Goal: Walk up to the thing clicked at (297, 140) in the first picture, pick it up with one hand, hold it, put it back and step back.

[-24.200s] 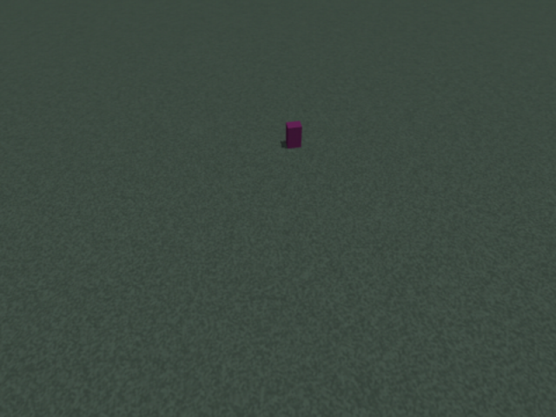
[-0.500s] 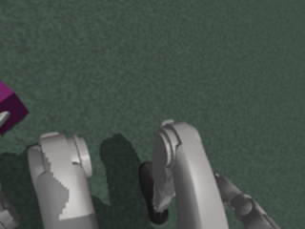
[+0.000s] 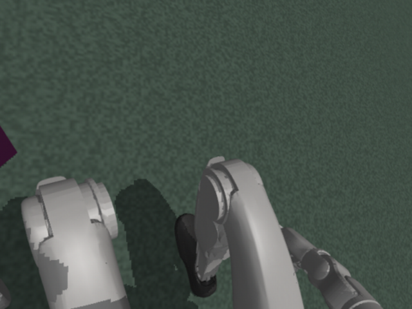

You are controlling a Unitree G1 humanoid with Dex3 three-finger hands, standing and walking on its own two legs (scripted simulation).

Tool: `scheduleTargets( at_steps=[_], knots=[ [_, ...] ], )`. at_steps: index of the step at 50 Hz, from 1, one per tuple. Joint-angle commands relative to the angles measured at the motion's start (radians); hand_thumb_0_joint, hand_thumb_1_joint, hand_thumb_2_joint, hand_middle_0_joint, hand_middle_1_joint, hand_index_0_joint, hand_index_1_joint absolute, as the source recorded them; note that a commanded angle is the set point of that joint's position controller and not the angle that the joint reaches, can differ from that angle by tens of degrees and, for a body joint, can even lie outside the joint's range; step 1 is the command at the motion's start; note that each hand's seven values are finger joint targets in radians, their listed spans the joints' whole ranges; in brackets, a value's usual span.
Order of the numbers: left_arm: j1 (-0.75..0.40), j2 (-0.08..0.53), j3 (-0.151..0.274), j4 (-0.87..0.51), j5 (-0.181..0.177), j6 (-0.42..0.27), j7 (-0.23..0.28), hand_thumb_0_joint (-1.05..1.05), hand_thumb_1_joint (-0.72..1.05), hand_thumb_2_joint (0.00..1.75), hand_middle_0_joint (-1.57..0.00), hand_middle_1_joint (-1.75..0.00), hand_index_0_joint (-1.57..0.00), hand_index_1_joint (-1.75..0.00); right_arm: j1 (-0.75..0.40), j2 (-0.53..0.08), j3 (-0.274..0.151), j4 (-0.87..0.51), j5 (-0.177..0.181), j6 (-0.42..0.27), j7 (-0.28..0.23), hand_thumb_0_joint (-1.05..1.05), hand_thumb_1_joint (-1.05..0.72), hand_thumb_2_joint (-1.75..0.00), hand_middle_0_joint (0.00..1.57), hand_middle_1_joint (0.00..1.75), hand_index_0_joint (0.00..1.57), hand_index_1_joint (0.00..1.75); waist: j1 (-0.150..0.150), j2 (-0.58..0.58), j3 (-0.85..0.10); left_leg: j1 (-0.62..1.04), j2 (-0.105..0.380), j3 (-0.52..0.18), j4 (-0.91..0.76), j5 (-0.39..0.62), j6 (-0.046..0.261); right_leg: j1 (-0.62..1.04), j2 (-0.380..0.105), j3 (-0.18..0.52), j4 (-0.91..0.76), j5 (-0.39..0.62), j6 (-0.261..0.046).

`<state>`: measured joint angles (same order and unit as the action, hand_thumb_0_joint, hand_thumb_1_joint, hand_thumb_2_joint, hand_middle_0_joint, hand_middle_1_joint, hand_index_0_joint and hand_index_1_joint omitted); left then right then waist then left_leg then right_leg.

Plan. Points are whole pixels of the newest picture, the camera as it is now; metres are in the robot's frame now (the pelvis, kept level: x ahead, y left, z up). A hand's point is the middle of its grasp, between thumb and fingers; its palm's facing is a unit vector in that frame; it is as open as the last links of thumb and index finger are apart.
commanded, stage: lower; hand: left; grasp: from the side
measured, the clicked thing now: out of the picture +0.40 +0.31 -0.19
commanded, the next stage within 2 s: loosen in 0.52 s
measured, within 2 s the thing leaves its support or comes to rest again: rests again in 0.30 s
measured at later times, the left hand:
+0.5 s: hand out of the picture +0.39 +0.34 -0.17, palm faces +0.55 -0.84 +0.00, open 9.9 cm
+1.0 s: hand out of the picture +0.39 +0.34 -0.17, palm faces +0.54 -0.84 +0.00, open 13.1 cm
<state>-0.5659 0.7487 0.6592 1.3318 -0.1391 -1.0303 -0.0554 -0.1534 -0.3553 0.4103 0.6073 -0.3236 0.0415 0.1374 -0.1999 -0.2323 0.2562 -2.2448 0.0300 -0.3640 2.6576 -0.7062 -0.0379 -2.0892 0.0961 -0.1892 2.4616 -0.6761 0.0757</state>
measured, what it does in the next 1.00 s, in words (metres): stands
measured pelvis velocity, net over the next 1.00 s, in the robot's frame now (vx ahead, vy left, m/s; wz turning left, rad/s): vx -0.01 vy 0.01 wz -0.04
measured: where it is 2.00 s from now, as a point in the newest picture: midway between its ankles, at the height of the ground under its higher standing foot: (146, 290)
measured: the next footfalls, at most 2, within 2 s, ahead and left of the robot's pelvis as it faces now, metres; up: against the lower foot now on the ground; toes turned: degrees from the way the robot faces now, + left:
none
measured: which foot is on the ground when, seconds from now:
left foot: down 0.00-1.00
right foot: down 0.00-1.00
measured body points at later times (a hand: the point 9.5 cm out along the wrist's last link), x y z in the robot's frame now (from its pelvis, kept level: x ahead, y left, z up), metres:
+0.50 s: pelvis +0.00 +0.01 +0.00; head +0.22 +0.20 +0.34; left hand +0.35 +0.38 -0.17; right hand +0.19 -0.23 -0.04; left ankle +0.08 +0.13 -0.25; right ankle +0.12 -0.13 -0.24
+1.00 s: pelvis -0.01 +0.01 +0.00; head +0.21 +0.20 +0.34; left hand +0.35 +0.38 -0.17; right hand +0.18 -0.23 -0.04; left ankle +0.08 +0.13 -0.25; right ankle +0.12 -0.13 -0.24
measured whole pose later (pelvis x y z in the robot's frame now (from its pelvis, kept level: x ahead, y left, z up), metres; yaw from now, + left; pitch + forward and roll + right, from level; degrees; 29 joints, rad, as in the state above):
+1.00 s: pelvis -0.01 +0.01 +0.00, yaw -2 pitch +11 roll -18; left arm -0.57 0.81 0.61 1.41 -0.13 -1.11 0.02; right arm -0.19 -0.35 0.49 0.56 -0.35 0.04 0.15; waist -0.19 -0.28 0.29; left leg -2.22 0.04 -0.41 2.68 -0.71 -0.01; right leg -2.05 0.12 -0.22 2.44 -0.66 0.07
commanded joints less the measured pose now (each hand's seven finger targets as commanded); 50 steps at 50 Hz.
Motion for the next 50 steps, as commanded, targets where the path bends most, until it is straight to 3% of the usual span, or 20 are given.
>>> scheduleTargets(
  at_steps=[1,7,12,14,20,23,26,28,29,31,32,37,38,43,50],
  knots=[
    [-0.191,0.218,0.005,-0.172,-0.002,-0.090,0.011,0.00,0.12,1.20,-1.29,-1.40,-1.32,-1.38,0.034,-0.345,-0.110,-0.031,-0.002,0.000,-0.016,0.00,-0.91,-0.90,0.20,0.30,0.20,0.30,-0.067,0.524,-0.604,0.423,0.058,0.120,-0.328,0.134,0.002,0.254,0.013,-0.134,-0.179,0.199,-0.088],
    [-0.185,0.218,-0.005,-0.164,-0.002,-0.102,0.031,0.00,0.13,1.19,-1.28,-1.38,-1.31,-1.36,0.023,-0.345,-0.100,-0.034,-0.007,0.001,-0.013,0.00,-0.91,-0.90,0.20,0.30,0.20,0.30,-0.069,0.531,-0.592,0.419,0.059,0.112,-0.322,0.142,0.003,0.257,0.018,-0.139,-0.173,0.209,-0.087],
    [-0.196,0.219,-0.015,-0.147,0.006,-0.113,0.044,0.00,0.14,1.20,-1.29,-1.38,-1.32,-1.37,0.023,-0.350,-0.093,-0.036,-0.013,0.000,-0.013,0.00,-0.90,-0.90,0.20,0.30,0.20,0.30,-0.088,0.519,-0.581,0.420,0.062,0.102,-0.324,0.126,0.004,0.261,0.022,-0.149,-0.179,0.201,-0.084],
    [-0.180,0.228,-0.008,-0.146,0.007,-0.115,0.047,0.00,0.14,1.19,-1.28,-1.37,-1.31,-1.36,0.016,-0.346,-0.090,-0.040,-0.014,-0.003,-0.013,0.00,-0.90,-0.90,0.20,0.30,0.20,0.30,-0.074,0.517,-0.589,0.425,0.063,0.106,-0.313,0.137,0.006,0.267,0.024,-0.144,-0.179,0.210,-0.084],
    [-0.188,0.223,-0.017,-0.122,0.008,-0.129,0.062,0.00,0.12,1.18,-1.28,-1.35,-1.30,-1.34,0.005,-0.351,-0.080,-0.047,-0.019,-0.003,-0.008,0.00,-0.90,-0.90,0.20,0.30,0.20,0.30,-0.090,0.514,-0.558,0.416,0.066,0.091,-0.324,0.108,0.003,0.253,0.026,-0.158,-0.177,0.188,-0.083],
    [-0.187,0.241,-0.021,-0.135,0.016,-0.135,0.063,0.00,0.13,1.17,-1.27,-1.33,-1.29,-1.33,0.004,-0.356,-0.079,-0.042,-0.021,0.000,-0.010,0.00,-0.91,-0.90,0.20,0.30,0.20,0.30,-0.083,0.543,-0.554,0.437,0.069,0.084,-0.329,0.133,-0.003,0.244,0.027,-0.159,-0.166,0.203,-0.085],
    [-0.169,0.208,-0.035,-0.101,0.010,-0.133,0.063,0.00,0.16,1.18,-1.26,-1.33,-1.28,-1.32,0.003,-0.350,-0.070,-0.043,-0.024,-0.002,-0.010,0.00,-0.90,-0.90,0.20,0.30,0.20,0.30,-0.097,0.521,-0.555,0.429,0.069,0.088,-0.313,0.154,0.002,0.270,0.030,-0.160,-0.173,0.229,-0.082],
    [-0.175,0.217,-0.034,-0.104,0.005,-0.133,0.067,0.00,0.17,1.17,-1.24,-1.31,-1.26,-1.31,0.002,-0.347,-0.066,-0.043,-0.026,-0.001,-0.013,0.00,-0.90,-0.90,0.20,0.30,0.20,0.30,-0.090,0.500,-0.567,0.422,0.069,0.091,-0.302,0.165,0.006,0.284,0.033,-0.156,-0.182,0.239,-0.079],
    [-0.172,0.222,-0.035,-0.088,0.010,-0.130,0.069,0.00,0.14,1.17,-1.25,-1.31,-1.27,-1.31,-0.007,-0.353,-0.068,-0.047,-0.022,0.000,-0.013,0.00,-0.90,-0.90,0.20,0.30,0.20,0.30,-0.091,0.496,-0.531,0.408,0.070,0.086,-0.312,0.136,0.006,0.252,0.031,-0.161,-0.179,0.209,-0.082],
    [-0.185,0.210,-0.052,-0.080,0.013,-0.134,0.069,0.00,0.15,1.18,-1.25,-1.32,-1.27,-1.32,-0.010,-0.357,-0.062,-0.050,-0.026,0.003,-0.012,0.00,-0.90,-0.90,0.20,0.30,0.20,0.30,-0.104,0.509,-0.512,0.421,0.073,0.070,-0.328,0.120,0.000,0.238,0.030,-0.172,-0.172,0.199,-0.081],
    [-0.171,0.213,-0.043,-0.068,0.013,-0.132,0.071,0.00,0.13,1.11,-1.29,-1.30,-1.32,-1.30,-0.008,-0.357,-0.063,-0.050,-0.027,0.004,-0.013,0.00,-0.90,-0.90,0.20,0.30,0.20,0.30,-0.098,0.501,-0.518,0.419,0.073,0.070,-0.325,0.119,0.002,0.250,0.032,-0.171,-0.177,0.201,-0.080],
    [-0.175,0.225,-0.049,-0.084,0.009,-0.136,0.064,0.00,-0.14,0.71,-0.99,-0.90,-1.02,-0.90,-0.020,-0.351,-0.059,-0.056,-0.027,0.001,-0.014,0.00,-0.91,-0.89,0.20,0.30,0.20,0.30,-0.088,0.493,-0.518,0.403,0.073,0.078,-0.318,0.096,0.008,0.246,0.037,-0.167,-0.182,0.183,-0.081],
    [-0.189,0.217,-0.059,-0.079,0.010,-0.136,0.064,0.00,-0.17,0.63,-0.93,-0.83,-0.96,-0.82,-0.015,-0.355,-0.059,-0.054,-0.027,0.001,-0.015,0.00,-0.91,-0.89,0.20,0.30,0.20,0.30,-0.102,0.495,-0.518,0.404,0.072,0.078,-0.314,0.093,0.008,0.248,0.037,-0.169,-0.183,0.184,-0.080],
    [-0.182,0.226,-0.051,-0.059,0.012,-0.141,0.069,0.00,-0.44,0.27,-0.57,-0.45,-0.59,-0.44,-0.016,-0.358,-0.054,-0.061,-0.028,0.003,-0.013,0.00,-0.92,-0.90,0.20,0.30,0.20,0.30,-0.104,0.501,-0.503,0.404,0.072,0.062,-0.330,0.085,0.003,0.238,0.036,-0.180,-0.176,0.177,-0.081],
    [-0.182,0.236,-0.049,-0.080,0.015,-0.147,0.074,0.00,-0.61,0.04,-0.29,-0.15,-0.29,-0.15,-0.016,-0.355,-0.052,-0.065,-0.030,0.003,-0.011,0.00,-0.92,-0.90,0.20,0.30,0.20,0.30,-0.095,0.496,-0.508,0.406,0.072,0.070,-0.321,0.102,0.006,0.250,0.037,-0.172,-0.181,0.190,-0.081]
  ],
)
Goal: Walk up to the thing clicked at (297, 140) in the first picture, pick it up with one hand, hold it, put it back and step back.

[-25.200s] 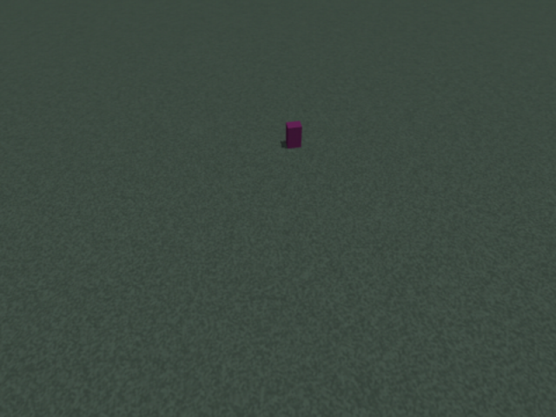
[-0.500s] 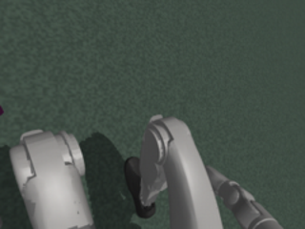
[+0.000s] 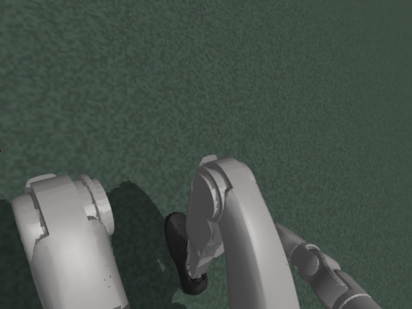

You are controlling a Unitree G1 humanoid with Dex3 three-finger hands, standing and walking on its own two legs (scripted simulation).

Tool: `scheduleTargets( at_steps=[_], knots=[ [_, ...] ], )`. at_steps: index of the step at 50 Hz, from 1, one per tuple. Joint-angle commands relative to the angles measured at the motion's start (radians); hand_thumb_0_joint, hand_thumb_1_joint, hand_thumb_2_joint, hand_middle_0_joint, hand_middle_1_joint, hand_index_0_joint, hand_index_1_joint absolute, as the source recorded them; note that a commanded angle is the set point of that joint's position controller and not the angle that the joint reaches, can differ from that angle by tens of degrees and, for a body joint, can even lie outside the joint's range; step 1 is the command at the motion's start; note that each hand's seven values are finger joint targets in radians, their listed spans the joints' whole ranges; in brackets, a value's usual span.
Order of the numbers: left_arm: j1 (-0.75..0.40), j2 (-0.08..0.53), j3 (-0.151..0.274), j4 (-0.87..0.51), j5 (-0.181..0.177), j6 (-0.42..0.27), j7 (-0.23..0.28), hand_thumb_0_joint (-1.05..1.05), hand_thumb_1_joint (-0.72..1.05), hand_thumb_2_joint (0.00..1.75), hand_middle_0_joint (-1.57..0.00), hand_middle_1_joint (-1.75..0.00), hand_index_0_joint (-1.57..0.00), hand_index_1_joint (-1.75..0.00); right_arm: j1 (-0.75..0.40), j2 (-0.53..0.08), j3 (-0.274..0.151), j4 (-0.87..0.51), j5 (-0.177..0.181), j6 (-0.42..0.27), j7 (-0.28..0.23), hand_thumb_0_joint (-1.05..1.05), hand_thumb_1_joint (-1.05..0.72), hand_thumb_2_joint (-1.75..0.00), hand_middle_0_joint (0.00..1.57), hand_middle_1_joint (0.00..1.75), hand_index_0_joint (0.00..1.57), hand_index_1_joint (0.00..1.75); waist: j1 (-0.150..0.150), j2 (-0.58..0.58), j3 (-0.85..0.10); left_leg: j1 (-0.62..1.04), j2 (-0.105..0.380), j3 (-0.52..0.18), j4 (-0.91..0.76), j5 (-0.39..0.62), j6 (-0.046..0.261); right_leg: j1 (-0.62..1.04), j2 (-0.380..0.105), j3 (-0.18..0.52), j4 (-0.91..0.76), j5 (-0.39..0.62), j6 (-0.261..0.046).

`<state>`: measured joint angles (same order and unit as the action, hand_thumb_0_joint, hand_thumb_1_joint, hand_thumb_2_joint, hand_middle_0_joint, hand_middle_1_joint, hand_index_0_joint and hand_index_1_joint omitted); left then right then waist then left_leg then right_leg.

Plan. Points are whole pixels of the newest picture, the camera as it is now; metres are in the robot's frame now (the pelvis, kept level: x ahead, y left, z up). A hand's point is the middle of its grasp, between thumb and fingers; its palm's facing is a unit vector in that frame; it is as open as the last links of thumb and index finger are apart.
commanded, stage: open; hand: left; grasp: from the side
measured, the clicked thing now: out of the picture +0.40 +0.32 -0.21
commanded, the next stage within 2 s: withdraw in 0.10 s
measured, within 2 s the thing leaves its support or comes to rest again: neither
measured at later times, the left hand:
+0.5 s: hand out of the picture +0.38 +0.38 -0.14, palm faces +0.59 -0.81 -0.01, open 17.5 cm
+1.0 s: hand out of the picture +0.28 +0.44 -0.02, palm faces +0.50 -0.78 -0.37, open 17.3 cm
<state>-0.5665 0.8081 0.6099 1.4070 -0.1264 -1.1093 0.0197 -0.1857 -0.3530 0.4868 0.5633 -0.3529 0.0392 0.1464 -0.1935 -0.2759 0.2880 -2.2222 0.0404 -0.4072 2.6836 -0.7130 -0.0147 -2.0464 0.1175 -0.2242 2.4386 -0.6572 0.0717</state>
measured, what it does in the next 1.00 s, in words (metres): rises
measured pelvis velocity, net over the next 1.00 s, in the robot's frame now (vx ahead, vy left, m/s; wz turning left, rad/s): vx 0.01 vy -0.01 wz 0.13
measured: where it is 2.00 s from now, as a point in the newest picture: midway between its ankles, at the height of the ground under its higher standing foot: (138, 292)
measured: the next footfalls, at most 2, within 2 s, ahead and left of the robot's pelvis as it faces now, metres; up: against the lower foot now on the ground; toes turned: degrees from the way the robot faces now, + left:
none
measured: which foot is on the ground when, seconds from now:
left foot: down 0.00-1.00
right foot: down 0.00-1.00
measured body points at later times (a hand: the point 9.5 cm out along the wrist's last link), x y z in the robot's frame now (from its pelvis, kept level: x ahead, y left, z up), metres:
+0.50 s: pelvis +0.00 +0.00 +0.00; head +0.20 +0.20 +0.35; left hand +0.34 +0.42 -0.13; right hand +0.20 -0.23 -0.03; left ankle +0.08 +0.13 -0.24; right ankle +0.14 -0.13 -0.24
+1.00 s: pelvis +0.01 -0.01 +0.07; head +0.18 +0.12 +0.46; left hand +0.25 +0.47 +0.00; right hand +0.24 -0.22 -0.03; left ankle +0.08 +0.13 -0.24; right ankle +0.14 -0.13 -0.24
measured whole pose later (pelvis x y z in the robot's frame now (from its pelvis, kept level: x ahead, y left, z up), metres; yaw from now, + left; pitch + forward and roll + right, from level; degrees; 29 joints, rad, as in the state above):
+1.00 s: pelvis +0.01 -0.01 +0.07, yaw +7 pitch +28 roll -10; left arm -0.35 0.69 0.57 0.84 0.01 -0.41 -0.09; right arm -0.01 -0.27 0.10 0.60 -0.05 0.10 0.07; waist -0.05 -0.07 -0.04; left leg -2.23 0.05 -0.19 2.38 -0.66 0.00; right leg -2.09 0.03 -0.09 2.28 -0.68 0.04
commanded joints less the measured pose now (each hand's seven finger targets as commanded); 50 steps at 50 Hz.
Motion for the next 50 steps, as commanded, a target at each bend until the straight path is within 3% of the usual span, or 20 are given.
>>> scheduleTargets(
  at_steps=[1,12,14,21,24,28,32,34,35,36,37,38,39,40,42,43,44,45,48,50],
  knots=[
    [-0.171,0.180,0.005,-0.147,0.000,-0.065,-0.001,0.00,-0.61,0.01,-0.26,-0.12,-0.26,-0.12,0.014,-0.357,-0.129,-0.023,0.000,0.005,-0.020,0.00,-0.93,-0.90,0.20,0.30,0.20,0.30,-0.097,0.539,-0.536,0.375,0.061,0.115,-0.347,0.097,-0.016,0.202,0.018,-0.138,-0.160,0.162,-0.078],
    [-0.166,0.184,0.013,-0.159,-0.002,-0.066,0.004,0.00,-0.59,0.03,-0.08,-0.03,-0.09,-0.02,0.017,-0.360,-0.126,-0.019,-0.001,0.007,-0.021,0.00,-0.90,-0.90,0.20,0.30,0.20,0.30,-0.101,0.550,-0.544,0.392,0.062,0.110,-0.349,0.135,-0.020,0.219,0.015,-0.143,-0.157,0.191,-0.077],
    [-0.147,0.243,0.044,-0.188,0.004,-0.067,-0.006,0.00,-0.55,0.04,-0.07,-0.03,-0.08,-0.02,0.024,-0.362,-0.128,-0.021,0.000,0.010,-0.024,0.00,-0.89,-0.90,0.20,0.30,0.20,0.30,-0.082,0.564,-0.561,0.390,0.062,0.120,-0.345,0.129,-0.015,0.233,0.016,-0.135,-0.161,0.186,-0.078],
    [-0.123,0.312,0.121,-0.348,-0.003,-0.006,-0.054,0.00,-0.56,0.05,-0.06,-0.03,-0.08,-0.02,0.056,-0.371,-0.174,-0.024,0.024,0.022,-0.030,0.00,-0.90,-0.90,0.20,0.30,0.20,0.30,-0.033,0.685,-0.624,0.458,0.065,0.123,-0.406,0.127,-0.031,0.188,0.002,-0.116,-0.138,0.174,-0.088],
    [-0.110,0.254,0.094,-0.453,-0.031,0.055,-0.103,0.00,-0.60,0.03,-0.06,-0.04,-0.08,-0.02,0.079,-0.356,-0.209,-0.043,0.051,0.021,-0.037,0.00,-0.90,-0.90,0.20,0.30,0.20,0.30,-0.017,0.696,-0.697,0.464,0.055,0.149,-0.417,0.149,-0.027,0.198,-0.002,-0.094,-0.161,0.192,-0.092],
    [-0.016,0.129,0.012,-0.467,-0.063,0.171,-0.185,0.00,-0.61,0.01,-0.06,-0.03,-0.08,-0.01,0.114,-0.330,-0.262,-0.025,0.107,0.015,-0.049,0.00,-0.90,-0.90,0.20,0.30,0.20,0.30,0.007,0.643,-0.664,0.401,0.044,0.171,-0.445,0.093,-0.016,0.125,-0.011,-0.079,-0.182,0.146,-0.095],
    [0.001,0.057,0.005,-0.584,-0.130,0.244,-0.229,0.00,-0.61,0.00,-0.05,-0.03,-0.08,-0.01,0.139,-0.306,-0.308,-0.029,0.158,-0.001,-0.053,0.00,-0.88,-0.89,0.20,0.30,0.20,0.30,0.047,0.580,-0.688,0.376,0.035,0.172,-0.471,0.033,-0.005,0.072,-0.019,-0.070,-0.196,0.096,-0.097],
    [0.033,-0.005,-0.022,-0.562,-0.148,0.275,-0.246,0.00,-0.61,0.00,-0.04,-0.03,-0.08,0.00,0.139,-0.295,-0.325,-0.038,0.181,-0.011,-0.057,0.00,-0.88,-0.89,0.20,0.30,0.20,0.30,0.040,0.528,-0.684,0.353,0.031,0.176,-0.474,0.022,0.002,0.077,-0.022,-0.062,-0.211,0.090,-0.096],
    [-0.001,0.041,0.009,-0.614,-0.144,0.276,-0.243,0.00,-0.61,0.00,-0.04,-0.03,-0.07,0.00,0.144,-0.288,-0.335,-0.039,0.187,-0.013,-0.060,0.00,-0.87,-0.89,0.20,0.30,0.20,0.30,0.054,0.519,-0.705,0.346,0.030,0.183,-0.474,0.015,0.007,0.079,-0.023,-0.052,-0.220,0.082,-0.098],
    [-0.016,0.043,-0.001,-0.625,-0.141,0.278,-0.244,0.00,-0.53,0.01,-0.03,0.00,-0.03,0.00,0.144,-0.277,-0.341,-0.032,0.194,-0.016,-0.062,0.00,-0.79,-0.87,0.21,0.30,0.21,0.30,0.054,0.521,-0.707,0.335,0.027,0.195,-0.469,0.010,0.011,0.083,-0.024,-0.041,-0.226,0.076,-0.099],
    [0.021,0.302,0.087,-0.632,0.027,0.349,-0.198,0.00,-0.46,0.03,-0.06,-0.01,-0.06,0.00,0.194,-0.265,-0.410,0.003,0.232,0.000,-0.078,0.00,-0.87,-0.91,0.20,0.30,0.20,0.30,0.129,0.630,-0.863,0.498,0.031,0.231,-0.535,0.076,0.009,0.132,-0.038,-0.002,-0.271,0.097,-0.106],
    [-0.042,0.257,0.061,-0.705,0.018,0.381,-0.182,0.00,-0.46,0.03,-0.06,-0.02,-0.06,-0.01,0.188,-0.256,-0.415,-0.028,0.241,0.009,-0.080,0.00,-0.92,-0.91,0.20,0.30,0.20,0.30,0.119,0.713,-0.904,0.526,0.040,0.228,-0.573,0.083,0.002,0.107,-0.037,0.006,-0.258,0.101,-0.111],
    [-0.016,0.087,-0.034,-0.580,0.027,0.420,-0.182,0.00,-0.48,0.04,-0.07,-0.03,-0.06,-0.03,0.194,-0.240,-0.420,-0.023,0.251,0.012,-0.074,0.00,-0.93,-0.91,0.20,0.30,0.20,0.30,0.075,0.677,-0.822,0.496,0.041,0.222,-0.587,0.057,0.000,0.047,-0.038,0.002,-0.254,0.089,-0.113],
    [-0.063,0.063,-0.044,-0.626,0.033,0.436,-0.178,0.00,-0.50,0.04,-0.07,-0.03,-0.06,-0.03,0.212,-0.232,-0.425,-0.012,0.257,0.016,-0.070,0.00,-0.94,-0.91,0.20,0.30,0.20,0.30,0.066,0.641,-0.789,0.476,0.037,0.221,-0.592,0.040,0.001,0.028,-0.038,-0.007,-0.262,0.077,-0.115],
    [-0.017,0.263,0.070,-0.699,0.071,0.498,-0.132,0.00,-0.51,0.04,-0.08,-0.02,-0.07,-0.02,0.241,-0.223,-0.445,-0.006,0.280,0.025,-0.089,0.00,-0.96,-0.92,0.20,0.30,0.20,0.30,0.140,0.670,-0.891,0.523,0.029,0.251,-0.607,0.093,0.007,0.088,-0.045,0.021,-0.291,0.094,-0.116],
    [-0.023,0.325,0.091,-0.757,0.093,0.527,-0.120,0.00,-0.53,0.05,-0.09,-0.02,-0.08,-0.03,0.246,-0.218,-0.455,-0.009,0.282,0.030,-0.091,0.00,-0.98,-0.93,0.20,0.30,0.20,0.30,0.164,0.687,-0.920,0.527,0.026,0.271,-0.615,0.090,0.009,0.106,-0.049,0.039,-0.304,0.084,-0.118],
    [-0.054,0.322,0.075,-0.815,0.106,0.554,-0.113,0.00,-0.45,0.13,-0.06,-0.07,-0.06,-0.07,0.267,-0.209,-0.465,-0.008,0.286,0.040,-0.090,0.00,-0.90,-0.90,0.20,0.30,0.20,0.30,0.155,0.696,-0.950,0.540,0.024,0.279,-0.623,0.093,0.011,0.121,-0.051,0.049,-0.311,0.087,-0.119],
    [-0.024,0.255,0.034,-0.810,0.114,0.588,-0.108,0.00,-0.46,0.11,-0.06,-0.07,-0.06,-0.07,0.262,-0.193,-0.475,-0.013,0.296,0.041,-0.091,0.00,-0.90,-0.90,0.20,0.30,0.20,0.30,0.147,0.683,-0.932,0.541,0.021,0.282,-0.649,0.064,0.015,0.097,-0.052,0.053,-0.326,0.065,-0.120],
    [0.135,0.171,0.031,-0.774,0.126,0.684,-0.078,0.00,-0.56,0.05,-0.05,-0.05,-0.05,-0.05,0.270,-0.165,-0.503,-0.021,0.319,0.048,-0.099,0.00,-0.90,-0.90,0.20,0.30,0.20,0.30,0.182,0.589,-0.942,0.542,0.011,0.300,-0.674,0.107,0.018,0.121,-0.055,0.067,-0.373,0.083,-0.121],
    [0.194,0.097,-0.018,-0.808,0.132,0.745,-0.064,0.00,-0.53,0.07,-0.05,-0.06,-0.05,-0.06,0.278,-0.156,-0.530,-0.038,0.334,0.056,-0.103,0.00,-0.90,-0.90,0.20,0.30,0.20,0.30,0.180,0.532,-0.953,0.548,0.007,0.309,-0.716,0.079,0.026,0.145,-0.060,0.081,-0.429,0.051,-0.120]
  ],
)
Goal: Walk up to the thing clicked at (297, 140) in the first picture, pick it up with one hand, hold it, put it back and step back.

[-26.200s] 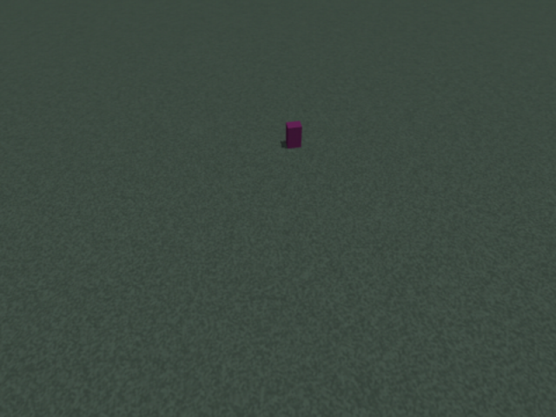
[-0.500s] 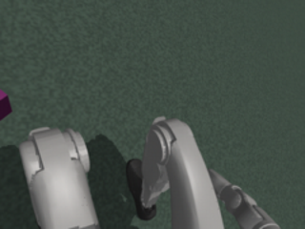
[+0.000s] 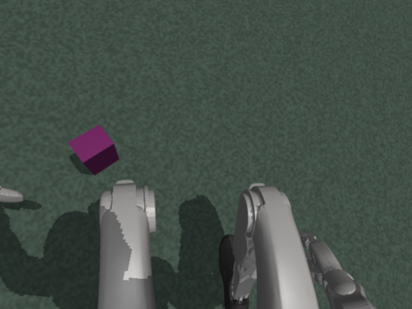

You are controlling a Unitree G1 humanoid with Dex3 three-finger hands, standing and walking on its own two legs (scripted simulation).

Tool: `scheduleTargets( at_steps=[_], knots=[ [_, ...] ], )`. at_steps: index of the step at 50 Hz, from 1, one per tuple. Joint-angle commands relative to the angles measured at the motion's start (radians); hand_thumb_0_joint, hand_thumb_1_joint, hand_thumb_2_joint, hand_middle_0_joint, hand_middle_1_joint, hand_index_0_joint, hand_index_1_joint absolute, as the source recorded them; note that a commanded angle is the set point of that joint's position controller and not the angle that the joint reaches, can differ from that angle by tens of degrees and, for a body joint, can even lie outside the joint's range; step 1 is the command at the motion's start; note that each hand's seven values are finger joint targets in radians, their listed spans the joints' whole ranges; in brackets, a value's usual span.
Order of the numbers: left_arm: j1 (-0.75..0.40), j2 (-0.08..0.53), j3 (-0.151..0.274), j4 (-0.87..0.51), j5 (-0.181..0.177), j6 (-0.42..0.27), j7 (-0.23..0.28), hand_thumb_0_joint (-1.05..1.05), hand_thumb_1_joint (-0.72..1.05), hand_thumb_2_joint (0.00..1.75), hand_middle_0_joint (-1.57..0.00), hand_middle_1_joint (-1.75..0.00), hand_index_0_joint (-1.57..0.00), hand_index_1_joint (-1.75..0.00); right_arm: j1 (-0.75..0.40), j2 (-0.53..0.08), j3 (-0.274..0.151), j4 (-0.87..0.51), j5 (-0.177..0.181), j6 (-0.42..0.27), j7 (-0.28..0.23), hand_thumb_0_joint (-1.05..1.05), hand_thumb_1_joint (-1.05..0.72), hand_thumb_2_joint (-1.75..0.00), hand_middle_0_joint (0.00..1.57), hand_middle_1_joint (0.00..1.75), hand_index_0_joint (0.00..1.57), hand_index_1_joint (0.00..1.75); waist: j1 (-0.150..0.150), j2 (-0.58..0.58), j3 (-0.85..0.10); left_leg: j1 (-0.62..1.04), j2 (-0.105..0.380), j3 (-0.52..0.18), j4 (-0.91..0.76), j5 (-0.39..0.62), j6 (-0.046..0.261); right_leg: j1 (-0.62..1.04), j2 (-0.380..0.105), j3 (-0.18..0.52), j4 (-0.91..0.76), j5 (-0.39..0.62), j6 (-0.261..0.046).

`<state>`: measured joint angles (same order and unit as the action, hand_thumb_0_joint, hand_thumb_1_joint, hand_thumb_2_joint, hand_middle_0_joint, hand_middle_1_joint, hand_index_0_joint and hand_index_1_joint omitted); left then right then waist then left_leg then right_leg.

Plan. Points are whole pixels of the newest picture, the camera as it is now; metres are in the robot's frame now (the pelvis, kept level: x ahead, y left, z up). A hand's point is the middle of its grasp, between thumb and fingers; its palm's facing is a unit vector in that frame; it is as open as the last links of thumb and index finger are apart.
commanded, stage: home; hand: left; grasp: from the side
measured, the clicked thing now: (96, 152) +0.43 +0.28 -0.28
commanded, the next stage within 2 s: none
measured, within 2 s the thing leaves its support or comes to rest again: neither
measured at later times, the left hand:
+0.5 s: hand out of the picture +0.25 +0.31 +0.12, palm faces +0.32 -0.83 -0.45, open 17.5 cm
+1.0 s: hand out of the picture +0.24 +0.23 +0.31, palm faces +0.28 -0.91 -0.32, open 17.6 cm
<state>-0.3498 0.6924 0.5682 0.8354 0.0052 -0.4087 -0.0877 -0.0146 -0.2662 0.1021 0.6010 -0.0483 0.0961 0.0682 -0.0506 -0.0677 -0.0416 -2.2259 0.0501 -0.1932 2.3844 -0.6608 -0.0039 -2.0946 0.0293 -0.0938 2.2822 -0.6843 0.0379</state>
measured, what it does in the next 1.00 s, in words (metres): rises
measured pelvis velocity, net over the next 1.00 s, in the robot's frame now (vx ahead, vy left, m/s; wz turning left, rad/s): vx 0.10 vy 0.01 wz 0.17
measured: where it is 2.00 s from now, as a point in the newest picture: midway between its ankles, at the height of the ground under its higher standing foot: (186, 293)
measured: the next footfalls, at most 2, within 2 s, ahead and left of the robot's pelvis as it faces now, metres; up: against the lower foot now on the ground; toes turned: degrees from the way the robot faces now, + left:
none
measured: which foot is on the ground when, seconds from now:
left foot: down 0.00-1.00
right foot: down 0.00-1.00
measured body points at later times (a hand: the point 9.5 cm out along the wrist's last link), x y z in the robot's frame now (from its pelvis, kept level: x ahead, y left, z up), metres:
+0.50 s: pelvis +0.04 -0.01 +0.21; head +0.19 +0.03 +0.63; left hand +0.23 +0.35 +0.15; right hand +0.27 -0.23 +0.10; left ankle +0.09 +0.13 -0.31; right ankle +0.11 -0.13 -0.31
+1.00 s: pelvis +0.10 +0.01 +0.36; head +0.13 +0.02 +0.81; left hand +0.22 +0.27 +0.33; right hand +0.29 -0.19 +0.29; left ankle +0.08 +0.13 -0.31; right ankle +0.11 -0.13 -0.31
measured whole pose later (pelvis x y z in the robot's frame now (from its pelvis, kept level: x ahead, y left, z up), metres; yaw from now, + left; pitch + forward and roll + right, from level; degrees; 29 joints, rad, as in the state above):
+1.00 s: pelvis +0.10 +0.01 +0.36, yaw +10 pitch +11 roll -3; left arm 0.47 0.23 -0.01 -0.05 -0.02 0.28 0.19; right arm 0.30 -0.19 0.04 0.47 0.02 -0.04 -0.19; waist -0.03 0.05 -0.16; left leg -0.75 0.06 -0.03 1.06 -0.51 -0.01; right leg -0.66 -0.02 -0.04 0.98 -0.51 0.03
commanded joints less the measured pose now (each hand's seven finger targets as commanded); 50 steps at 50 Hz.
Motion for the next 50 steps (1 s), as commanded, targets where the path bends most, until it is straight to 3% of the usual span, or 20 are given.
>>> scheduleTargets(
  at_steps=[1,3,6,7,12,14,16,20,21,22,29,31,33,34,36,37,42,45,47,50],
  knots=[
    [-0.003,0.161,-0.014,-0.239,0.004,0.076,0.047,0.00,-0.54,0.06,-0.05,-0.06,-0.05,-0.06,0.097,-0.242,-0.150,-0.090,0.037,-0.001,-0.026,0.00,-0.90,-0.90,0.20,0.30,0.20,0.30,0.029,0.300,-0.604,0.561,-0.002,0.092,-0.442,0.007,0.016,0.184,0.026,-0.045,-0.294,0.063,-0.085],
    [0.017,0.114,-0.059,-0.306,0.003,0.127,0.061,0.00,-0.54,0.06,-0.05,-0.06,-0.05,-0.06,0.103,-0.236,-0.167,-0.103,0.052,-0.001,-0.032,0.00,-0.90,-0.90,0.20,0.30,0.20,0.30,0.017,0.257,-0.623,0.580,-0.004,0.094,-0.478,-0.015,0.020,0.223,0.025,-0.036,-0.357,0.044,-0.081],
    [0.078,0.108,-0.087,-0.473,0.002,0.197,0.088,0.00,-0.55,0.06,-0.05,-0.05,-0.05,-0.05,0.116,-0.228,-0.181,-0.133,0.071,0.002,-0.041,0.00,-0.90,-0.90,0.20,0.30,0.20,0.30,0.038,0.231,-0.691,0.650,-0.007,0.093,-0.555,-0.017,0.023,0.313,0.017,-0.020,-0.429,0.041,-0.077],
    [0.120,0.118,-0.074,-0.507,-0.003,0.221,0.102,0.00,-0.55,0.05,-0.05,-0.05,-0.05,-0.05,0.117,-0.221,-0.183,-0.149,0.078,0.004,-0.047,0.00,-0.90,-0.90,0.20,0.30,0.20,0.30,0.054,0.199,-0.706,0.670,-0.007,0.100,-0.581,-0.006,0.024,0.372,0.015,-0.009,-0.467,0.048,-0.073],
    [0.245,0.097,-0.066,-0.673,-0.008,0.313,0.154,0.00,-0.60,0.03,-0.05,-0.05,-0.04,-0.05,0.132,-0.185,-0.186,-0.179,0.094,0.002,-0.088,0.00,-0.90,-0.90,0.20,0.30,0.20,0.30,0.066,0.175,-0.757,0.816,-0.013,0.130,-0.688,0.073,0.027,0.575,0.005,0.029,-0.602,0.114,-0.068],
    [0.299,0.078,-0.070,-0.685,-0.013,0.345,0.174,0.00,-0.59,0.03,-0.05,-0.05,-0.05,-0.05,0.129,-0.157,-0.180,-0.183,0.095,0.001,-0.105,0.00,-0.90,-0.90,0.20,0.30,0.20,0.30,0.065,0.133,-0.729,0.807,-0.017,0.164,-0.703,0.122,0.035,0.693,-0.001,0.063,-0.679,0.152,-0.056],
    [0.343,0.025,-0.100,-0.694,-0.016,0.373,0.188,0.00,-0.57,0.04,-0.05,-0.05,-0.05,-0.05,0.134,-0.140,-0.175,-0.184,0.092,-0.009,-0.121,0.00,-0.90,-0.90,0.20,0.30,0.20,0.30,0.057,0.136,-0.701,0.846,-0.019,0.176,-0.743,0.151,0.036,0.768,-0.006,0.078,-0.735,0.179,-0.052],
    [0.427,-0.081,-0.178,-0.681,-0.018,0.429,0.209,0.00,-0.58,0.04,-0.05,-0.05,-0.05,-0.05,0.137,-0.125,-0.170,-0.192,0.092,-0.039,-0.151,0.00,-0.90,-0.90,0.20,0.30,0.20,0.30,0.038,0.134,-0.587,0.956,-0.020,0.171,-0.872,0.137,0.032,0.828,-0.009,0.069,-0.845,0.157,-0.056],
    [0.464,-0.131,-0.219,-0.642,-0.018,0.449,0.210,0.00,-0.59,0.03,-0.05,-0.05,-0.05,-0.05,0.141,-0.123,-0.170,-0.195,0.094,-0.050,-0.158,0.00,-0.90,-0.90,0.20,0.30,0.20,0.30,0.028,0.125,-0.563,0.981,-0.020,0.175,-0.895,0.155,0.032,0.855,-0.011,0.075,-0.880,0.178,-0.054],
    [0.419,-0.099,-0.206,-0.723,-0.019,0.453,0.217,0.00,-0.56,0.05,-0.05,-0.05,-0.05,-0.05,0.151,-0.118,-0.166,-0.195,0.092,-0.056,-0.165,0.00,-0.90,-0.90,0.20,0.30,0.20,0.30,0.030,0.132,-0.563,1.011,-0.019,0.175,-0.921,0.161,0.031,0.884,-0.013,0.075,-0.905,0.183,-0.055],
    [0.540,-0.218,-0.330,-0.734,-0.015,0.541,0.256,0.00,-0.56,0.05,-0.05,-0.05,-0.05,-0.05,0.192,-0.102,-0.152,-0.208,0.095,-0.113,-0.210,0.00,-0.90,-0.90,0.20,0.30,0.20,0.30,0.017,0.150,-0.473,1.259,-0.024,0.175,-1.135,0.250,0.017,1.080,-0.021,0.050,-1.086,0.276,-0.056],
    [0.519,-0.185,-0.321,-0.807,-0.013,0.556,0.273,0.00,-0.57,0.05,-0.05,-0.05,-0.05,-0.05,0.209,-0.098,-0.147,-0.211,0.093,-0.123,-0.224,0.00,-0.90,-0.90,0.20,0.30,0.20,0.30,0.025,0.161,-0.461,1.319,-0.024,0.171,-1.192,0.275,0.015,1.143,-0.022,0.046,-1.136,0.297,-0.056],
    [0.583,-0.250,-0.382,-0.808,-0.012,0.581,0.280,0.00,-0.58,0.04,-0.05,-0.05,-0.05,-0.05,0.223,-0.085,-0.140,-0.212,0.090,-0.134,-0.233,0.00,-0.90,-0.90,0.20,0.30,0.20,0.30,0.017,0.171,-0.436,1.402,-0.021,0.169,-1.249,0.322,0.008,1.198,-0.020,0.038,-1.180,0.338,-0.055],
    [0.566,-0.222,-0.365,-0.868,-0.013,0.585,0.288,0.00,-0.57,0.04,-0.05,-0.05,-0.05,-0.05,0.230,-0.083,-0.139,-0.213,0.089,-0.140,-0.239,0.00,-0.90,-0.90,0.20,0.30,0.20,0.30,0.026,0.190,-0.428,1.432,-0.021,0.171,-1.269,0.353,0.005,1.224,-0.021,0.037,-1.200,0.360,-0.054],
    [0.674,-0.323,-0.452,-0.812,-0.013,0.614,0.289,0.00,-0.61,0.02,-0.04,-0.04,-0.04,-0.04,0.235,-0.073,-0.132,-0.225,0.087,-0.145,-0.249,0.00,-0.90,-0.90,0.20,0.30,0.20,0.30,0.010,0.177,-0.373,1.489,-0.021,0.166,-1.329,0.387,0.000,1.269,-0.016,0.025,-1.246,0.386,-0.053],
    [0.641,-0.279,-0.424,-0.912,-0.015,0.615,0.297,0.00,-0.57,0.04,-0.05,-0.05,-0.05,-0.05,0.250,-0.074,-0.135,-0.227,0.085,-0.148,-0.254,0.00,-0.90,-0.90,0.20,0.30,0.20,0.30,0.019,0.193,-0.381,1.525,-0.021,0.169,-1.351,0.410,-0.001,1.309,-0.015,0.024,-1.272,0.406,-0.053],
    [0.743,-0.349,-0.507,-0.988,-0.016,0.649,0.301,0.00,-0.60,0.03,-0.04,-0.04,-0.04,-0.05,0.251,-0.051,-0.120,-0.252,0.079,-0.171,-0.267,0.00,-0.90,-0.90,0.20,0.30,0.20,0.30,0.018,0.171,-0.286,1.600,-0.023,0.173,-1.448,0.436,-0.001,1.417,-0.011,0.012,-1.367,0.436,-0.049],
    [0.817,-0.375,-0.530,-1.021,-0.014,0.664,0.297,0.00,-0.60,0.03,-0.04,-0.05,-0.04,-0.05,0.255,-0.053,-0.123,-0.267,0.074,-0.185,-0.271,0.00,-0.90,-0.90,0.20,0.30,0.20,0.30,0.018,0.139,-0.230,1.624,-0.021,0.165,-1.489,0.453,-0.001,1.455,-0.005,-0.003,-1.403,0.448,-0.047],
    [0.845,-0.362,-0.513,-1.052,-0.012,0.664,0.293,0.00,-0.59,0.03,-0.05,-0.05,-0.04,-0.05,0.250,-0.053,-0.125,-0.281,0.071,-0.192,-0.270,0.00,-0.90,-0.90,0.20,0.30,0.20,0.30,0.028,0.122,-0.230,1.644,-0.021,0.163,-1.507,0.474,-0.003,1.486,0.000,-0.007,-1.420,0.459,-0.048],
    [0.863,-0.381,-0.529,-1.063,-0.011,0.658,0.282,0.00,-0.59,0.03,-0.04,-0.05,-0.04,-0.05,0.244,-0.054,-0.125,-0.289,0.068,-0.201,-0.267,0.00,-0.90,-0.90,0.20,0.30,0.20,0.30,0.029,0.103,-0.180,1.647,-0.023,0.170,-1.532,0.463,-0.003,1.504,0.000,-0.006,-1.448,0.453,-0.044]
  ],
)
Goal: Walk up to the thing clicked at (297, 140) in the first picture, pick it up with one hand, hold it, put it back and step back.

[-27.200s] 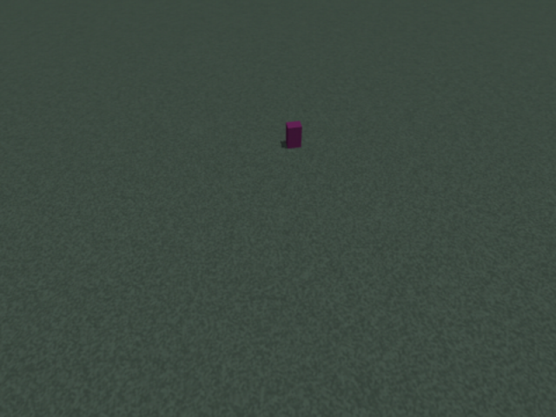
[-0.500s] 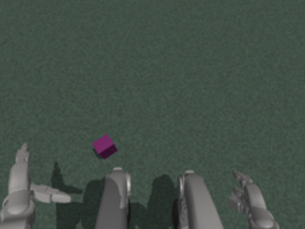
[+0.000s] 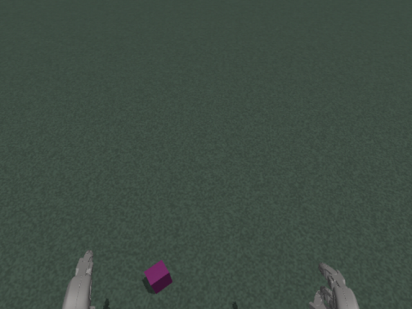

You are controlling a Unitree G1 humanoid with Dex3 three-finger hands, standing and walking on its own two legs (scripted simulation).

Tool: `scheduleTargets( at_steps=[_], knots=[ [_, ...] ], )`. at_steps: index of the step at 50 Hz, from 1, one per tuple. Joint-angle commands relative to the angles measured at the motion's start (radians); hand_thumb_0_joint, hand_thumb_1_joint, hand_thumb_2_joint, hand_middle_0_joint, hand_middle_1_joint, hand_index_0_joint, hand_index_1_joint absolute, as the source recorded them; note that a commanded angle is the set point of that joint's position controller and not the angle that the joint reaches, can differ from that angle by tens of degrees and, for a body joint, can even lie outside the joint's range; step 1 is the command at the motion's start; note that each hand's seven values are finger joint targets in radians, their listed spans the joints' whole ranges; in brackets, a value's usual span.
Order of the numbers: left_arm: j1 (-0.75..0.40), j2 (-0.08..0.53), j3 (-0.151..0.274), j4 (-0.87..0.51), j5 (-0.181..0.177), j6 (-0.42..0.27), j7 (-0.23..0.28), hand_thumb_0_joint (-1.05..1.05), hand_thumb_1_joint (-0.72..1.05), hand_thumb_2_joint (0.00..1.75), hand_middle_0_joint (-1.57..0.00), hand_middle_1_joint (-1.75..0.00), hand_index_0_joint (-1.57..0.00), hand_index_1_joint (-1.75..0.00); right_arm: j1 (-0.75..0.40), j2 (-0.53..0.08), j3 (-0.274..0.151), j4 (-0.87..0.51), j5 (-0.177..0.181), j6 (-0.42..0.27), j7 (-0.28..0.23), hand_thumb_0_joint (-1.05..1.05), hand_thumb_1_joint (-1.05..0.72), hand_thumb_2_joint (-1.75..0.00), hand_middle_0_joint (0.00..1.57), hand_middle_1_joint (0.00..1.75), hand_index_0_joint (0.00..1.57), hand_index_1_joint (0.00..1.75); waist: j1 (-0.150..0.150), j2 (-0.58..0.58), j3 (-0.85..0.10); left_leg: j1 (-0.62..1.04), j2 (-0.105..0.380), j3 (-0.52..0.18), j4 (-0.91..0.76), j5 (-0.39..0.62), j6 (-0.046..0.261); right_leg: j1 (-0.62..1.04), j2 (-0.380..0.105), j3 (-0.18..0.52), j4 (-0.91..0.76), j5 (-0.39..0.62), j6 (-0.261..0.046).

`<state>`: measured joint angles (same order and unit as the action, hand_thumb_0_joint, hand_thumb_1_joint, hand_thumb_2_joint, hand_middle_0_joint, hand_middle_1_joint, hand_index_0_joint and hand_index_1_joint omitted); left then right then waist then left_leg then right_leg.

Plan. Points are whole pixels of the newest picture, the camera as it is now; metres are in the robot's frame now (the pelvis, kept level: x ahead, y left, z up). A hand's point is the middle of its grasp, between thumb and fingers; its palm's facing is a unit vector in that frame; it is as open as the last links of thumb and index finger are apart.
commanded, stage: home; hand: left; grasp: from the side
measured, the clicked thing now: (158, 277) +0.37 +0.20 -0.64
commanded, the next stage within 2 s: stand in 1.74 s
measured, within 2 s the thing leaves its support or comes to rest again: neither
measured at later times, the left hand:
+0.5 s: hand out of the picture +0.15 +0.17 -0.04, palm faces +0.12 -0.95 -0.30, open 17.6 cm
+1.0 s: hand out of the picture +0.15 +0.17 -0.04, palm faces +0.12 -0.95 -0.29, open 17.6 cm
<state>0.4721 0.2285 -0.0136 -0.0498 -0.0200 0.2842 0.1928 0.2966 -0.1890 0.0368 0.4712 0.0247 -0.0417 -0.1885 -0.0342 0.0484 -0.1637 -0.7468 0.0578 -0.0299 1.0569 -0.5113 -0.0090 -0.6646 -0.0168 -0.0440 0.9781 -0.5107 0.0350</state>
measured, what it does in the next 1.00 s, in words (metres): stands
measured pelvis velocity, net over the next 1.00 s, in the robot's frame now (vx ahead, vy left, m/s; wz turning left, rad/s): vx -0.01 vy -0.02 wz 0.01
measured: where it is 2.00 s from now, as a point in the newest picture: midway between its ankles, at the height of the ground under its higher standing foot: outside the picture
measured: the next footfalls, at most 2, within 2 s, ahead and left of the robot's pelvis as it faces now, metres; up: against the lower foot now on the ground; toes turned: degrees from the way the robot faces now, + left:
none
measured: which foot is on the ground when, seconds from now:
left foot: down 0.00-1.00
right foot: down 0.00-1.00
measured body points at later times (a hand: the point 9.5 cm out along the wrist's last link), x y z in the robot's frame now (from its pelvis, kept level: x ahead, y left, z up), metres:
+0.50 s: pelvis -0.01 -0.01 +0.01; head +0.02 -0.01 +0.46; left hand +0.15 +0.22 -0.02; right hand +0.15 -0.25 -0.06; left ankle +0.01 +0.12 -0.67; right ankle -0.02 -0.15 -0.67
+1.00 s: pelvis -0.01 -0.02 +0.01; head +0.01 -0.02 +0.46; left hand +0.14 +0.22 -0.02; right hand +0.15 -0.26 -0.06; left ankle +0.01 +0.12 -0.67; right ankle -0.02 -0.15 -0.67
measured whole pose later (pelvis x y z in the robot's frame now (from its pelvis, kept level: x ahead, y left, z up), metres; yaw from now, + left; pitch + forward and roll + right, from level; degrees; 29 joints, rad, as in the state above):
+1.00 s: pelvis -0.01 -0.02 +0.01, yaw +0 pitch +7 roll -2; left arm 0.46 0.20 -0.01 0.02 -0.01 0.26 0.14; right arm 0.27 -0.21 0.02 0.51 0.01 -0.11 -0.18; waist -0.02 0.04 -0.09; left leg -0.63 0.06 -0.03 0.95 -0.45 -0.03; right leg -0.57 -0.01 -0.05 0.91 -0.47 0.01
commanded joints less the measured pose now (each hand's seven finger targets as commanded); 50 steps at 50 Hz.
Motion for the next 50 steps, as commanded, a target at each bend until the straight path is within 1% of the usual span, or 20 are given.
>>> scheduleTargets(
  at_steps=[1,4,5,7,9,12,13,17,19,21,23,27,31,36,37,38,40,41,46,50],
  knots=[
    [0.040,0.069,0.039,-0.172,0.015,-0.036,-0.004,0.00,-0.59,0.03,-0.05,-0.05,-0.04,-0.05,-0.067,-0.131,-0.059,-0.161,-0.006,-0.066,-0.008,0.00,-0.90,-0.90,0.20,0.30,0.20,0.30,0.007,-0.014,-0.045,0.169,-0.031,0.010,-0.209,0.303,0.003,0.071,0.046,-0.052,-0.153,0.273,-0.041],
    [0.016,0.069,0.050,-0.170,0.020,-0.045,-0.014,0.00,-0.58,0.04,-0.05,-0.05,-0.05,-0.05,-0.067,-0.134,-0.062,-0.157,-0.011,-0.081,-0.004,0.00,-0.90,-0.90,0.20,0.30,0.20,0.30,-0.001,-0.026,-0.023,0.177,-0.029,0.007,-0.229,0.266,0.002,0.077,0.045,-0.048,-0.167,0.238,-0.039],
    [0.015,0.079,0.063,-0.161,0.021,-0.047,-0.016,0.00,-0.57,0.04,-0.05,-0.05,-0.05,-0.05,-0.065,-0.132,-0.063,-0.148,-0.012,-0.083,-0.004,0.00,-0.90,-0.90,0.20,0.30,0.20,0.30,0.008,-0.014,-0.029,0.175,-0.031,0.010,-0.229,0.274,0.001,0.083,0.043,-0.043,-0.167,0.243,-0.041],
    [0.003,0.075,0.057,-0.174,0.023,-0.058,-0.024,0.00,-0.60,0.03,-0.04,-0.05,-0.04,-0.05,-0.068,-0.132,-0.062,-0.158,-0.016,-0.088,-0.003,0.00,-0.90,-0.90,0.20,0.30,0.20,0.30,0.005,-0.004,-0.038,0.189,-0.034,0.013,-0.225,0.295,0.001,0.095,0.042,-0.040,-0.170,0.262,-0.040],
    [-0.026,0.078,0.061,-0.173,0.023,-0.058,-0.023,0.00,-0.55,0.06,-0.05,-0.06,-0.05,-0.06,-0.074,-0.135,-0.063,-0.150,-0.017,-0.097,-0.001,0.00,-0.90,-0.90,0.20,0.30,0.20,0.30,0.003,-0.018,-0.040,0.197,-0.038,0.022,-0.227,0.273,0.003,0.101,0.038,-0.032,-0.184,0.252,-0.036],
    [-0.055,0.073,0.051,-0.196,0.024,-0.064,-0.027,0.00,-0.58,0.04,-0.05,-0.05,-0.05,-0.05,-0.075,-0.136,-0.065,-0.142,-0.019,-0.108,-0.002,0.00,-0.90,-0.90,0.20,0.30,0.20,0.30,0.003,0.026,-0.049,0.216,-0.037,0.021,-0.247,0.237,0.000,0.092,0.040,-0.032,-0.187,0.217,-0.040],
    [-0.053,0.067,0.043,-0.176,0.024,-0.062,-0.029,0.00,-0.58,0.04,-0.05,-0.05,-0.05,-0.05,-0.078,-0.135,-0.063,-0.139,-0.018,-0.110,-0.004,0.00,-0.90,-0.90,0.20,0.30,0.20,0.30,-0.001,0.012,-0.035,0.212,-0.037,0.019,-0.250,0.224,0.001,0.090,0.041,-0.033,-0.193,0.205,-0.039],
    [-0.021,0.078,0.063,-0.161,0.024,-0.062,-0.030,0.00,-0.57,0.04,-0.05,-0.05,-0.05,-0.05,-0.082,-0.135,-0.063,-0.136,-0.019,-0.116,-0.003,0.00,-0.90,-0.90,0.20,0.30,0.20,0.30,0.009,-0.009,-0.058,0.216,-0.044,0.032,-0.229,0.265,0.006,0.120,0.034,-0.023,-0.209,0.257,-0.032],
    [-0.020,0.076,0.062,-0.146,0.023,-0.062,-0.033,0.00,-0.57,0.04,-0.05,-0.05,-0.05,-0.05,-0.088,-0.137,-0.063,-0.134,-0.018,-0.116,-0.001,0.00,-0.90,-0.90,0.20,0.30,0.20,0.30,0.009,-0.028,-0.047,0.201,-0.045,0.031,-0.233,0.236,0.009,0.117,0.033,-0.021,-0.218,0.232,-0.031],
    [-0.008,0.068,0.056,-0.144,0.023,-0.063,-0.035,0.00,-0.60,0.03,-0.04,-0.05,-0.04,-0.05,-0.086,-0.137,-0.064,-0.131,-0.018,-0.117,0.000,0.00,-0.90,-0.90,0.20,0.30,0.20,0.30,0.013,-0.016,-0.060,0.216,-0.042,0.030,-0.240,0.259,0.006,0.121,0.035,-0.023,-0.209,0.243,-0.035],
    [-0.030,0.069,0.052,-0.143,0.021,-0.065,-0.037,0.00,-0.59,0.03,-0.05,-0.05,-0.05,-0.05,-0.093,-0.139,-0.063,-0.126,-0.016,-0.118,0.002,0.00,-0.90,-0.90,0.20,0.30,0.20,0.30,0.013,0.003,-0.019,0.205,-0.040,0.025,-0.256,0.233,0.003,0.103,0.037,-0.028,-0.210,0.212,-0.038],
    [-0.015,0.079,0.069,-0.119,0.021,-0.066,-0.038,0.00,-0.60,0.03,-0.04,-0.05,-0.04,-0.05,-0.090,-0.140,-0.065,-0.132,-0.015,-0.119,0.001,0.00,-0.90,-0.90,0.20,0.30,0.20,0.30,0.014,-0.037,-0.026,0.201,-0.043,0.034,-0.247,0.221,0.010,0.109,0.034,-0.020,-0.228,0.209,-0.031],
    [-0.047,0.081,0.065,-0.141,0.019,-0.069,-0.041,0.00,-0.58,0.04,-0.05,-0.05,-0.05,-0.05,-0.091,-0.138,-0.064,-0.128,-0.014,-0.124,0.001,0.00,-0.90,-0.90,0.20,0.30,0.20,0.30,0.010,-0.024,-0.027,0.208,-0.046,0.042,-0.242,0.225,0.012,0.112,0.028,-0.010,-0.236,0.224,-0.028],
    [-0.009,0.077,0.068,-0.122,0.022,-0.070,-0.041,0.00,-0.61,0.02,-0.04,-0.05,-0.04,-0.05,-0.082,-0.136,-0.067,-0.121,-0.016,-0.125,-0.001,0.00,-0.90,-0.90,0.20,0.30,0.20,0.30,0.018,-0.027,-0.063,0.226,-0.045,0.045,-0.229,0.288,0.011,0.138,0.028,-0.012,-0.226,0.289,-0.027],
    [-0.019,0.065,0.052,-0.104,0.022,-0.069,-0.044,0.00,-0.59,0.03,-0.04,-0.05,-0.04,-0.05,-0.086,-0.139,-0.067,-0.121,-0.016,-0.124,0.000,0.00,-0.90,-0.90,0.20,0.30,0.20,0.30,0.005,-0.047,-0.039,0.219,-0.044,0.044,-0.230,0.276,0.013,0.129,0.028,-0.012,-0.228,0.281,-0.025],
    [-0.045,0.079,0.066,-0.133,0.020,-0.071,-0.043,0.00,-0.58,0.04,-0.05,-0.05,-0.05,-0.05,-0.084,-0.140,-0.069,-0.120,-0.016,-0.126,-0.001,0.00,-0.90,-0.90,0.20,0.30,0.20,0.30,0.009,-0.038,-0.052,0.222,-0.043,0.042,-0.233,0.279,0.013,0.130,0.030,-0.013,-0.227,0.284,-0.026],
    [-0.047,0.080,0.068,-0.124,0.021,-0.069,-0.043,0.00,-0.58,0.04,-0.05,-0.05,-0.05,-0.05,-0.085,-0.137,-0.067,-0.118,-0.016,-0.127,-0.002,0.00,-0.90,-0.90,0.20,0.30,0.20,0.30,0.004,-0.045,-0.048,0.227,-0.043,0.042,-0.234,0.264,0.014,0.127,0.029,-0.012,-0.230,0.266,-0.025],
    [-0.050,0.072,0.062,-0.124,0.021,-0.070,-0.041,0.00,-0.58,0.04,-0.05,-0.05,-0.05,-0.05,-0.091,-0.135,-0.065,-0.116,-0.016,-0.129,-0.001,0.00,-0.90,-0.90,0.20,0.30,0.20,0.30,0.013,-0.018,-0.030,0.218,-0.042,0.037,-0.251,0.237,0.009,0.119,0.031,-0.017,-0.225,0.231,-0.031],
    [-0.046,0.077,0.066,-0.122,0.019,-0.073,-0.043,0.00,-0.60,0.03,-0.04,-0.05,-0.04,-0.05,-0.094,-0.138,-0.066,-0.120,-0.016,-0.127,-0.001,0.00,-0.90,-0.90,0.20,0.30,0.20,0.30,0.012,-0.026,-0.020,0.210,-0.045,0.041,-0.252,0.215,0.011,0.116,0.030,-0.015,-0.238,0.212,-0.031],
    [-0.030,0.071,0.056,-0.119,0.020,-0.072,-0.045,0.00,-0.60,0.03,-0.04,-0.05,-0.04,-0.05,-0.088,-0.139,-0.067,-0.116,-0.016,-0.127,0.000,0.00,-0.90,-0.90,0.20,0.30,0.20,0.30,0.011,-0.017,-0.036,0.224,-0.041,0.035,-0.254,0.255,0.009,0.117,0.034,-0.021,-0.224,0.243,-0.035]
  ],
)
